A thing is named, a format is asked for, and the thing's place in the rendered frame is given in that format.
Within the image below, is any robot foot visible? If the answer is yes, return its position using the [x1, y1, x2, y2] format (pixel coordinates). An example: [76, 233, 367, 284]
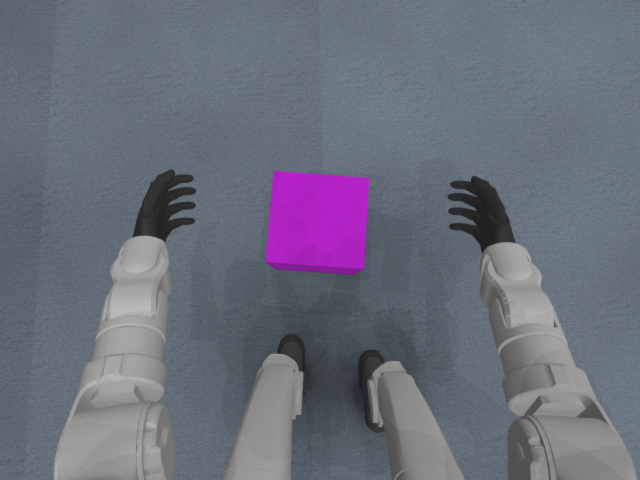
[358, 350, 385, 433]
[277, 335, 305, 375]

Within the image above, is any right robot forearm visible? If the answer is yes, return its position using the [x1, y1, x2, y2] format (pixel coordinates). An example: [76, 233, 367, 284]
[480, 242, 637, 480]

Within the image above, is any robot left foot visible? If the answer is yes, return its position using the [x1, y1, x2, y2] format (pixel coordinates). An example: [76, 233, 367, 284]
[277, 335, 305, 375]

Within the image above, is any robot right foot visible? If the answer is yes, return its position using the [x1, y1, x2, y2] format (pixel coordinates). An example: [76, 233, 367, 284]
[358, 350, 385, 433]

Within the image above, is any left robot forearm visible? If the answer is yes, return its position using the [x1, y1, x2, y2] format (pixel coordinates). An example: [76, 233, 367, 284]
[53, 236, 172, 480]

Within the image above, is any robot left hand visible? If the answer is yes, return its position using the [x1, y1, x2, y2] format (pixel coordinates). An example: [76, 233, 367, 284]
[133, 169, 196, 243]

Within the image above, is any robot right upper arm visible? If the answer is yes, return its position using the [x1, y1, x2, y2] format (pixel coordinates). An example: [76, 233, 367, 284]
[507, 414, 635, 480]

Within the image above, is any robot left upper arm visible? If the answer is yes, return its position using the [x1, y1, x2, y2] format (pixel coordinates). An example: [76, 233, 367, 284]
[57, 400, 176, 480]

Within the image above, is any carton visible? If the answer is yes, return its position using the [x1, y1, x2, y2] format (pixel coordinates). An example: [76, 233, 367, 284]
[265, 171, 369, 275]

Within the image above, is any robot right hand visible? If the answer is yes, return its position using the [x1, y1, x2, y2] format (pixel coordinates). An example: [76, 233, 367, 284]
[448, 176, 515, 254]

